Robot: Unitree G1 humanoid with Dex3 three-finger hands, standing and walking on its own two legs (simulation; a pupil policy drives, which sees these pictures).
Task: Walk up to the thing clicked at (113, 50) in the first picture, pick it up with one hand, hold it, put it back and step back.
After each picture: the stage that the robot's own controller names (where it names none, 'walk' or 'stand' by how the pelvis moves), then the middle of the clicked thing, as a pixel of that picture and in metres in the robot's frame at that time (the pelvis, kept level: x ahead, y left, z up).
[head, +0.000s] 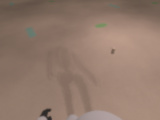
stand; (113, 50) +1.50 -0.51 -0.72
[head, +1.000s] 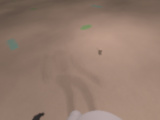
walk; (100, 51) +1.43 -0.08 -0.70
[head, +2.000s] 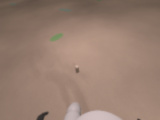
walk; (77, 68) +0.90 +0.28 -0.71
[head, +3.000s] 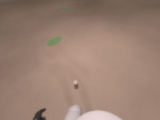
walk; (75, 83) +0.57 +0.23 -0.70
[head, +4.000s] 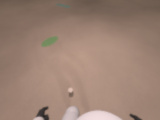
stand; (70, 91) +0.42 +0.23 -0.70
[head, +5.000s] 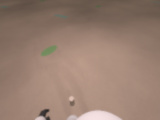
stand; (71, 100) +0.39 +0.22 -0.72
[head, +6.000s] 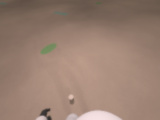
stand; (71, 98) +0.39 +0.23 -0.72
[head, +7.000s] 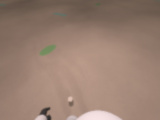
stand; (70, 100) +0.37 +0.23 -0.72
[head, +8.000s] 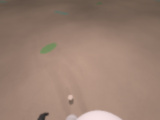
stand; (70, 98) +0.38 +0.23 -0.73
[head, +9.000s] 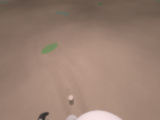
stand; (71, 98) +0.38 +0.22 -0.72
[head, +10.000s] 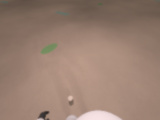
go down; (70, 99) +0.37 +0.23 -0.73
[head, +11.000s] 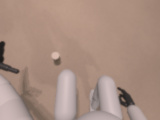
go down; (56, 57) +0.44 +0.30 -0.34
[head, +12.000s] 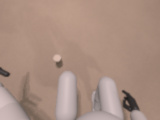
approach; (58, 59) +0.43 +0.30 -0.34
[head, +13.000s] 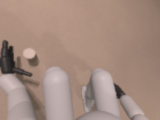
close in; (31, 55) +0.40 +0.35 -0.22
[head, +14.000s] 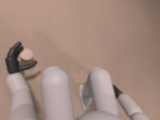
close; (26, 56) +0.40 +0.34 -0.21
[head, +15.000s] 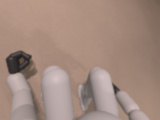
lift; (26, 61) +0.35 +0.33 -0.21
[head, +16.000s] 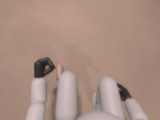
lift; (59, 71) +0.35 +0.28 -0.34
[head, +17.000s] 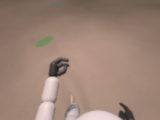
close; (71, 100) +0.32 +0.18 -0.67
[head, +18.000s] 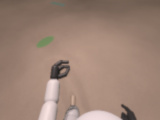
close; (72, 100) +0.31 +0.18 -0.70
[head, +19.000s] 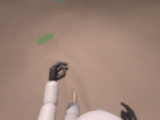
stand; (74, 97) +0.33 +0.16 -0.68
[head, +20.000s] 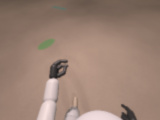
stand; (75, 102) +0.32 +0.15 -0.70
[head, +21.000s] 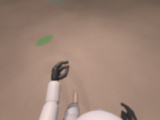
stand; (75, 98) +0.33 +0.14 -0.68
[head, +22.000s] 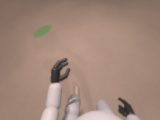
stand; (76, 91) +0.34 +0.14 -0.62
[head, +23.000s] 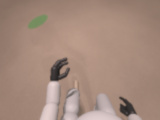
stand; (76, 85) +0.35 +0.14 -0.57
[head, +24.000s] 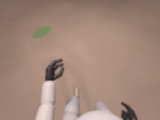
stand; (76, 92) +0.34 +0.12 -0.65
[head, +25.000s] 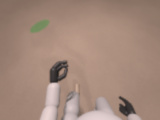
stand; (76, 88) +0.34 +0.12 -0.60
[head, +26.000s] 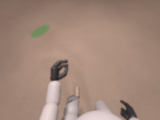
stand; (77, 91) +0.34 +0.12 -0.63
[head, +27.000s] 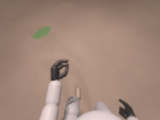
stand; (78, 92) +0.34 +0.11 -0.64
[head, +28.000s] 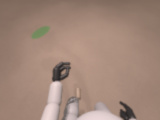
stand; (78, 93) +0.33 +0.10 -0.64
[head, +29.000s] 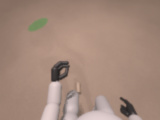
stand; (78, 87) +0.35 +0.10 -0.59
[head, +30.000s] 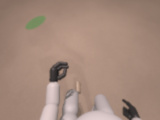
crouch; (77, 86) +0.35 +0.10 -0.58
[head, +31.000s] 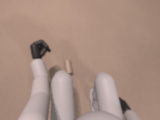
lower; (68, 67) +0.40 +0.14 -0.31
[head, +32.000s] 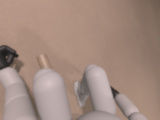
lower; (44, 63) +0.38 +0.18 -0.24
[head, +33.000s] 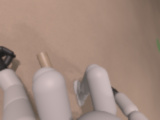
lower; (44, 61) +0.38 +0.17 -0.24
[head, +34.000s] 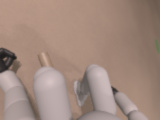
lower; (45, 61) +0.38 +0.17 -0.24
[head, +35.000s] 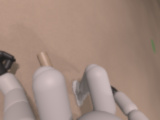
lower; (45, 61) +0.39 +0.17 -0.24
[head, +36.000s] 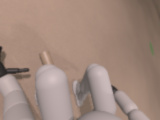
withdraw; (47, 60) +0.39 +0.16 -0.24
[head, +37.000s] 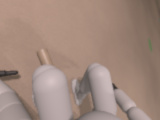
rise; (45, 58) +0.39 +0.16 -0.23
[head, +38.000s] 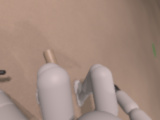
rise; (50, 58) +0.40 +0.15 -0.23
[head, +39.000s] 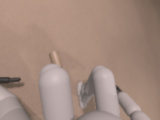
lift; (56, 60) +0.39 +0.14 -0.23
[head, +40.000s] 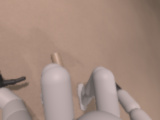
stand; (57, 61) +0.40 +0.14 -0.23
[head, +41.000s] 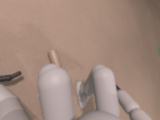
lift; (54, 59) +0.40 +0.14 -0.22
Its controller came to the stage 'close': yes
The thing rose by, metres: 0.01
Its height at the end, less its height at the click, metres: -0.02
